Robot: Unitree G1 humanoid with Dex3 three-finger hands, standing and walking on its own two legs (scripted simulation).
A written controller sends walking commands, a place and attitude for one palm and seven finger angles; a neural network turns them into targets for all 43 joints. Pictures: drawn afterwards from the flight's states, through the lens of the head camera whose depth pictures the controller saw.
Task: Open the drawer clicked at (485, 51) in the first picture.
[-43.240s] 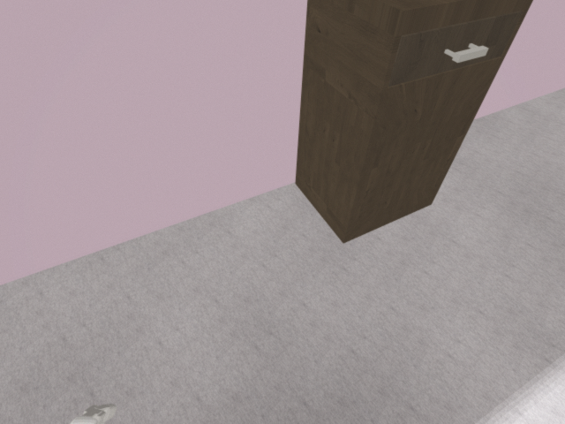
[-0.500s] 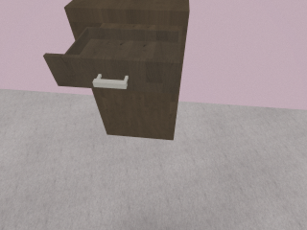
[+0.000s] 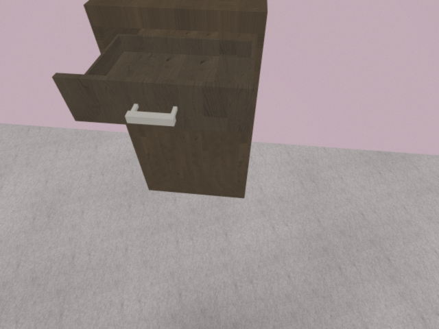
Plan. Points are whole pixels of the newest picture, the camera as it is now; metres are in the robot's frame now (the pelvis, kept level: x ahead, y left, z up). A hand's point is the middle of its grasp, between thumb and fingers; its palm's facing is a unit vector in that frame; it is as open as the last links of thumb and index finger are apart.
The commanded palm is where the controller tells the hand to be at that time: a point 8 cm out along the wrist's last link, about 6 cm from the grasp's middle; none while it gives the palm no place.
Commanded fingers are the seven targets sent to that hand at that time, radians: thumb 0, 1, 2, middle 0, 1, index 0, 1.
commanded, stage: look to check the result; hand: left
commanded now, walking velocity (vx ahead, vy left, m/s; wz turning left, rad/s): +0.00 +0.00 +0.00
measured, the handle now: (152, 113) +0.59 +0.20 +0.05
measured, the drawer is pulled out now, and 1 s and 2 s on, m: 0.29 0.29 0.29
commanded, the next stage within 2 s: stand and wait in 0.28 s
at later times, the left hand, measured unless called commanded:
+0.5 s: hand out of the picture +0.01 +0.15 -0.18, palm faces +0.03 -0.98 -0.18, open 7.4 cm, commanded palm none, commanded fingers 0.00 0.90 0.90 -0.20 -0.30 -0.20 -0.30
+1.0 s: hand out of the picture +0.03 +0.16 -0.17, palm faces +0.03 -0.98 -0.20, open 7.4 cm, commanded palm none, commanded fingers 0.00 0.90 0.90 -0.20 -0.30 -0.20 -0.30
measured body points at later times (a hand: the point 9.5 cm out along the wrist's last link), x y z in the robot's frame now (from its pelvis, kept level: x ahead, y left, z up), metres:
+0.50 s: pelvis +0.01 -0.01 +0.00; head +0.04 -0.02 +0.45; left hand +0.01 +0.20 -0.16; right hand +0.00 -0.21 -0.17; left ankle +0.03 +0.12 -0.74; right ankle +0.00 -0.09 -0.74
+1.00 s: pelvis +0.02 -0.01 +0.00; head +0.05 -0.02 +0.45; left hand +0.03 +0.21 -0.16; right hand +0.02 -0.23 -0.17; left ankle +0.03 +0.12 -0.74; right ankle +0.00 -0.09 -0.74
